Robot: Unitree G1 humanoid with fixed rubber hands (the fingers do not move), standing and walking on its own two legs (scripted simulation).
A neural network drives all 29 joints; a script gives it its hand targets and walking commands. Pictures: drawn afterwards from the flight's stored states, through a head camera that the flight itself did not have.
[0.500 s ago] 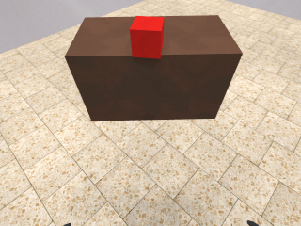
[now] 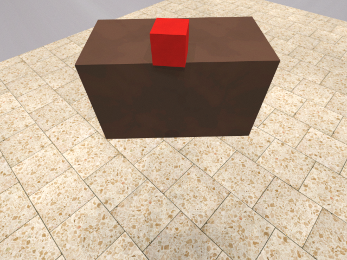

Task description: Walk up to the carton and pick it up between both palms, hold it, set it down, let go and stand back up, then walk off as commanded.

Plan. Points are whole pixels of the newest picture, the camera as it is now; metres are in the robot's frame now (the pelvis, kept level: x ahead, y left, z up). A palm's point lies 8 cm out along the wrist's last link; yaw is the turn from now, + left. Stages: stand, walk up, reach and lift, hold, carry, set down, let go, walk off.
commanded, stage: stand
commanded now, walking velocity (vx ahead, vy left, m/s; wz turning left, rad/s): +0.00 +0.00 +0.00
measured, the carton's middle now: (170, 42) +1.10 +0.01 -0.06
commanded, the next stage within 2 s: none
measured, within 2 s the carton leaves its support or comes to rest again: neither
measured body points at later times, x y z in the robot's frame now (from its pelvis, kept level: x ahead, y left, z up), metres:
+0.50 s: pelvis +0.00 +0.00 +0.00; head +0.00 -0.01 +0.45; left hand +0.06 +0.27 -0.14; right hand +0.05 -0.29 -0.14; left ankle -0.01 +0.14 -0.75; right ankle +0.03 -0.15 -0.75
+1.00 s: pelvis +0.00 +0.00 +0.00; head +0.01 -0.01 +0.45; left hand +0.06 +0.27 -0.14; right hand +0.05 -0.29 -0.14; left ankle -0.01 +0.14 -0.75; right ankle +0.03 -0.15 -0.75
